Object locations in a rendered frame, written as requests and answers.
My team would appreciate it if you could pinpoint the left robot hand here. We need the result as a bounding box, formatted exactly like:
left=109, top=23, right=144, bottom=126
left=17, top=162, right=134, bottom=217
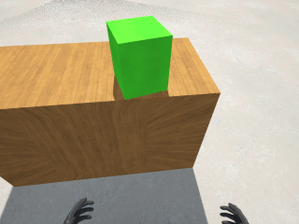
left=63, top=197, right=94, bottom=224

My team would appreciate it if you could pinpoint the carton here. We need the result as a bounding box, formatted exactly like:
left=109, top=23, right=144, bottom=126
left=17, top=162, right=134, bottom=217
left=106, top=15, right=173, bottom=100

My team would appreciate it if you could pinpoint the pedestal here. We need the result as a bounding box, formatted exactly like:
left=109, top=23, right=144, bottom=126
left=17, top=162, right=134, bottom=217
left=0, top=37, right=221, bottom=187

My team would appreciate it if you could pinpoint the right robot hand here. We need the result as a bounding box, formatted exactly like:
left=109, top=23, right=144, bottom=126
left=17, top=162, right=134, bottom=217
left=220, top=203, right=249, bottom=224

